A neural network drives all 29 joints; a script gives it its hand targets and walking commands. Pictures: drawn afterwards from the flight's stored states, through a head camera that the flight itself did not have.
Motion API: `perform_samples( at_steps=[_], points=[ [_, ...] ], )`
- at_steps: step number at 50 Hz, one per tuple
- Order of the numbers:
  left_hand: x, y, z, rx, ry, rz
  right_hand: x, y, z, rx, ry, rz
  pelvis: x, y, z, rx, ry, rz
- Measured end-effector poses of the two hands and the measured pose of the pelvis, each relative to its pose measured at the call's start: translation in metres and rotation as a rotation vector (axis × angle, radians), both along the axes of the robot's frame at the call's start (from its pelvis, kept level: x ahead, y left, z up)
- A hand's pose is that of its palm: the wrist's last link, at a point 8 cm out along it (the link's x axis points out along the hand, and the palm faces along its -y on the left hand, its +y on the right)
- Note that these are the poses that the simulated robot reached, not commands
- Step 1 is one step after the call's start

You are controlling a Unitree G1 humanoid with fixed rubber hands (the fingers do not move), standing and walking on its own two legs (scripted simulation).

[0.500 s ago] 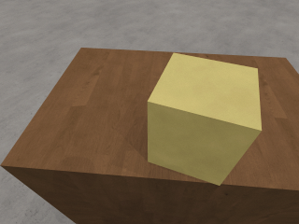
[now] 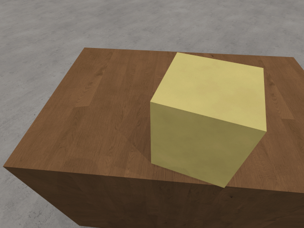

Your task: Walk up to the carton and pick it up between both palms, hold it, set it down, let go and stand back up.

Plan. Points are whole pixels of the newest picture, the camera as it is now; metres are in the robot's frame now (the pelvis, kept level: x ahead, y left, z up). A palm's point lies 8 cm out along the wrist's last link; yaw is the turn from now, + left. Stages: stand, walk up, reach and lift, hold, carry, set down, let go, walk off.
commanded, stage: stand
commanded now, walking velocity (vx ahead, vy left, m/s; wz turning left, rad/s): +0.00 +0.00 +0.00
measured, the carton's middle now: (201, 120) +0.38 -0.11 +0.10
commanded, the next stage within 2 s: none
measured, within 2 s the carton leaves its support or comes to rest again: neither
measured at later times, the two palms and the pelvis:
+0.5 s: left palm out of the picture +0.05 +0.29 -0.13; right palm out of the picture +0.07 -0.28 -0.12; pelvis +0.00 +0.00 +0.00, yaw -1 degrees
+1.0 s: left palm out of the picture +0.04 +0.29 -0.13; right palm out of the picture +0.06 -0.28 -0.12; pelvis -0.01 +0.00 +0.00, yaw +0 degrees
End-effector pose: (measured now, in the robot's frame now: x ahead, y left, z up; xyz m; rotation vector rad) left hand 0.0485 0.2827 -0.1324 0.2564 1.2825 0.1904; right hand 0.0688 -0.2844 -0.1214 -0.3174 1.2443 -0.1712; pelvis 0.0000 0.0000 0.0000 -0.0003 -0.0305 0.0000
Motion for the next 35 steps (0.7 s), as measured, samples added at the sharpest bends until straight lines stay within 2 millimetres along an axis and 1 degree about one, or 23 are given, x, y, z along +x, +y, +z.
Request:
perform_samples(
  at_steps=[7,19,27,35],
  points=[
    [0.0002,-0.0008,0.0007,0.002,0.000,-0.010,0.0022,0.0006,-0.0001,0.005,-0.024,-0.001,-0.0012,-0.0003,-0.0003,-0.003,-0.004,-0.008],
    [0.0039,0.0005,0.0004,-0.001,-0.016,-0.011,-0.0024,-0.0012,0.0013,-0.004,-0.012,-0.004,-0.0037,0.0006,-0.0003,-0.004,-0.005,-0.011],
    [0.0046,0.0057,0.0019,0.011,-0.012,-0.017,-0.0032,0.0016,0.0018,0.000,-0.024,-0.014,-0.0051,0.0019,0.0002,-0.002,-0.011,-0.011],
    [0.0038,0.0045,0.0021,0.007,-0.028,-0.010,-0.0040,0.0031,0.0016,-0.001,-0.017,-0.006,-0.0065,0.0024,0.0003,-0.001,-0.009,-0.002]
  ],
)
